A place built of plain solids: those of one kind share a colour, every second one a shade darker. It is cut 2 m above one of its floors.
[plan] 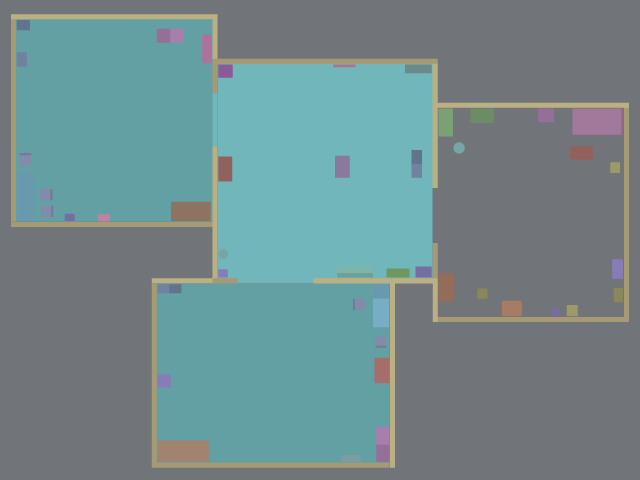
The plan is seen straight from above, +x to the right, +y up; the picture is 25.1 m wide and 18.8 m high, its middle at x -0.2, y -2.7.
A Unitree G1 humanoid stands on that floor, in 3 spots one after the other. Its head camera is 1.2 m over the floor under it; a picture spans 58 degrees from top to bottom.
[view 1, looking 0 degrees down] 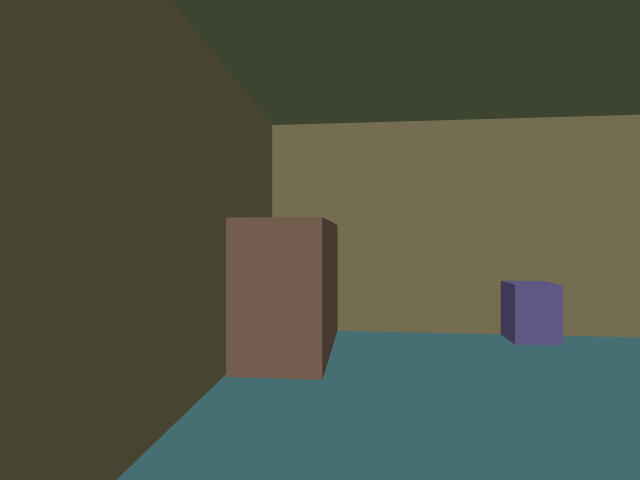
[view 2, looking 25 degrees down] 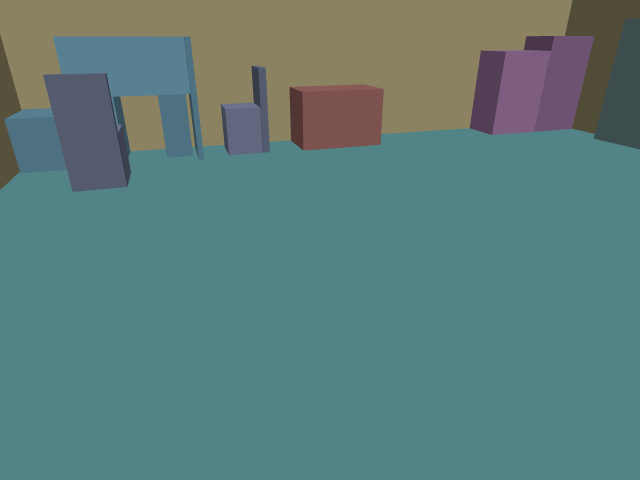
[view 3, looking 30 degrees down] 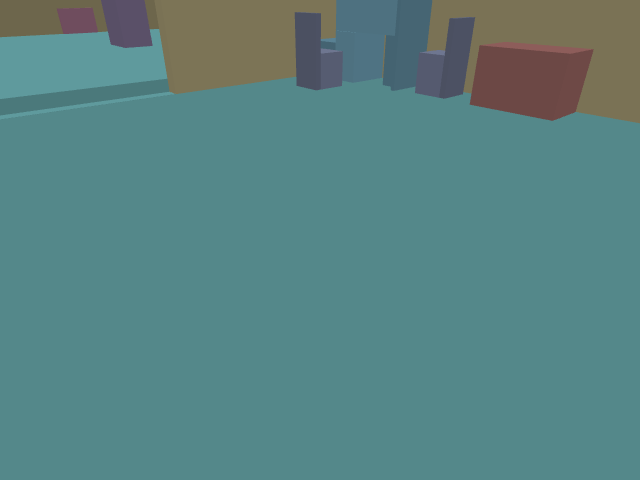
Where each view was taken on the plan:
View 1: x -0.88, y -10.18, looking -174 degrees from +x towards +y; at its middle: workbench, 3.70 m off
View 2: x -2.93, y -5.94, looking -18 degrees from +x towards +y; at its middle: floor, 2.84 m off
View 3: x -2.93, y -10.16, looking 49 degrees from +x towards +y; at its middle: floor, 2.40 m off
